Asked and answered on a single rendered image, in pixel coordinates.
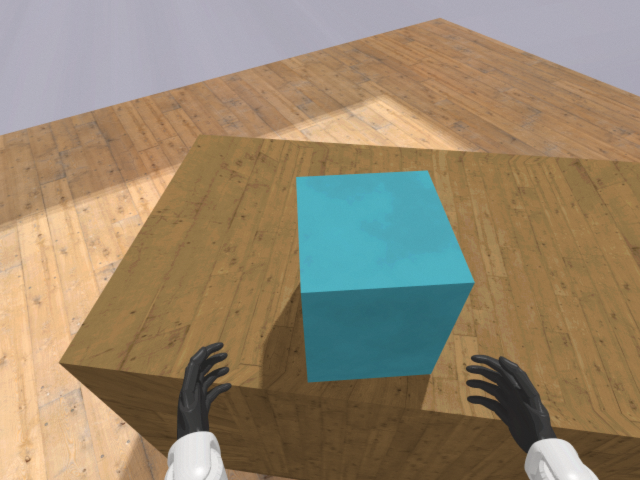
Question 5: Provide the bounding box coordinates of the left robot forearm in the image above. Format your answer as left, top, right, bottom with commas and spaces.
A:
164, 431, 228, 480

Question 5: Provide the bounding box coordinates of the left robot hand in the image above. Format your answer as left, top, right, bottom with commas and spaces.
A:
177, 342, 231, 440

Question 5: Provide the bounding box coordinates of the right robot forearm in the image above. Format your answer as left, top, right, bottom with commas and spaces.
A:
525, 438, 599, 480

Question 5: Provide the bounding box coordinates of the right robot hand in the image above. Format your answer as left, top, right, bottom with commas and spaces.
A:
466, 355, 557, 454

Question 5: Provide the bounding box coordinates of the pedestal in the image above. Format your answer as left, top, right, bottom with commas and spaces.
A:
59, 134, 640, 480

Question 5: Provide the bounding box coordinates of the carton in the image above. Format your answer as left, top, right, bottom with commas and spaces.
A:
296, 170, 475, 382

